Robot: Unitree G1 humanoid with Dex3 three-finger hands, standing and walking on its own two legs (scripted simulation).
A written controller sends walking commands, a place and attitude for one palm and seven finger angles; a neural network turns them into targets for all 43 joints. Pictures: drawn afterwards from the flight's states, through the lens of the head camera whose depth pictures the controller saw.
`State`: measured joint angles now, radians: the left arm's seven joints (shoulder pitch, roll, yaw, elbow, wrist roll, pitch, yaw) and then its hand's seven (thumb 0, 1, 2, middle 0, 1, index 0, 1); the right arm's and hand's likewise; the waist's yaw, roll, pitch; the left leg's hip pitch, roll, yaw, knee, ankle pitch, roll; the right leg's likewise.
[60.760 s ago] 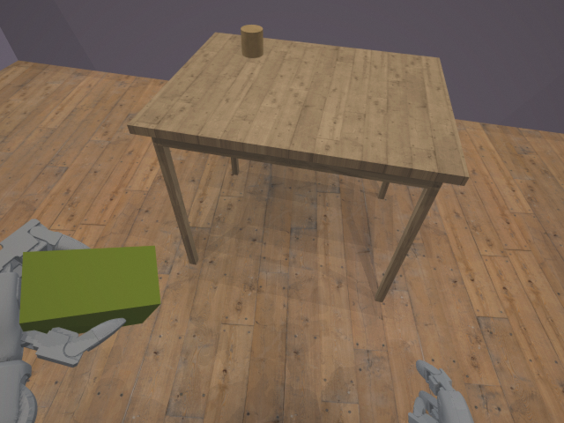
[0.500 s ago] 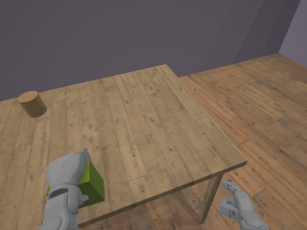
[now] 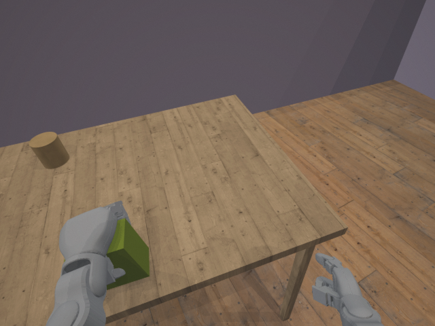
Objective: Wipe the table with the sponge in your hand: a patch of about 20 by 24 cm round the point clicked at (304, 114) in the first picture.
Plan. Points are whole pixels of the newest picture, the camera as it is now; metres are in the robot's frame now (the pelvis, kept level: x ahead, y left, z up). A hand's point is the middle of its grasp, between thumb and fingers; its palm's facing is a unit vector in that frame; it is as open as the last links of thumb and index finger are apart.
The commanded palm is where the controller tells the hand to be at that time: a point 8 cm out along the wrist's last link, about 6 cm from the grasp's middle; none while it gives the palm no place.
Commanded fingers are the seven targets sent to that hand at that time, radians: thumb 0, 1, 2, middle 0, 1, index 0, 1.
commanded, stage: lift the sponge slowly off the table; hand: left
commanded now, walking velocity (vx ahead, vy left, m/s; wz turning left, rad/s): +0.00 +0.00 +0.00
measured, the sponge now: (115, 260) +0.21 +0.25 +0.01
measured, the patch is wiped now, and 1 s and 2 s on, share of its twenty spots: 1.00 1.00 1.00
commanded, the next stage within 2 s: bring the sponge back beside the body in 0.98 s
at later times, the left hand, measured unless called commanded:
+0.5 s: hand (95, 231) +0.23 +0.26 +0.09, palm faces +0.08 -0.17 -0.98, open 9.9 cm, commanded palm +0.19 +0.26 +0.16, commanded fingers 0.00 0.10 1.30 -1.20 -1.60 -1.20 -1.60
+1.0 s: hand (97, 212) +0.24 +0.26 +0.12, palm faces +0.16 -0.22 -0.96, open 9.9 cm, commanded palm +0.20 +0.26 +0.19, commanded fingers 0.00 0.10 1.30 -1.20 -1.60 -1.20 -1.60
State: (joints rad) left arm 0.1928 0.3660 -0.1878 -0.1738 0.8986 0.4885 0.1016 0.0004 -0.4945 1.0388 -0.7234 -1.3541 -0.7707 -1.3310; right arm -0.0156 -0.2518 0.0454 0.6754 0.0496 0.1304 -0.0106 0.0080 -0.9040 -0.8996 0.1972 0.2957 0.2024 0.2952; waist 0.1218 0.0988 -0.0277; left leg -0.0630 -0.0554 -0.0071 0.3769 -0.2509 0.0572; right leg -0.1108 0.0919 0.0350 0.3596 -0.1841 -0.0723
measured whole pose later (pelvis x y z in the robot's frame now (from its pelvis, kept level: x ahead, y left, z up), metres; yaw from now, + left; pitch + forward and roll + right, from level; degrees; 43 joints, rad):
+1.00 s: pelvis +0.00 +0.00 +0.00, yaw +0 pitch -3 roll +0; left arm 0.07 0.45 -0.13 -0.31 0.84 0.59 -0.02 0.00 -0.50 1.04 -0.73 -1.35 -0.77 -1.33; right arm -0.03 -0.26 0.07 0.65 0.06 0.14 -0.03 0.01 -0.90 -0.90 0.20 0.30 0.21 0.30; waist 0.12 0.10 -0.01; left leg -0.06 -0.06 -0.01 0.36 -0.24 0.06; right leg -0.11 0.09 0.04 0.35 -0.17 -0.07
